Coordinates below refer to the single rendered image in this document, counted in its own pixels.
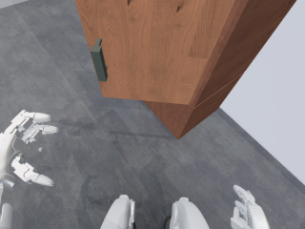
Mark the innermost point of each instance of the robot right hand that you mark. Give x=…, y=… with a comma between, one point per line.
x=253, y=215

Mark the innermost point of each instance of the cupboard door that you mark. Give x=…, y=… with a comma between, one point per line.
x=154, y=50

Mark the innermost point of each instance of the left robot thigh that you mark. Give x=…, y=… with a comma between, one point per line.
x=120, y=215

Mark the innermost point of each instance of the robot left hand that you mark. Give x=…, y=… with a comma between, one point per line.
x=11, y=145

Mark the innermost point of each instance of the handle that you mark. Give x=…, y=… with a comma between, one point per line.
x=99, y=61

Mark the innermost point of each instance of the robot right shin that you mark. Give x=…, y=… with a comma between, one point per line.
x=171, y=225

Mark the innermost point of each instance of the left robot forearm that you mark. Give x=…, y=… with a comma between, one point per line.
x=7, y=181

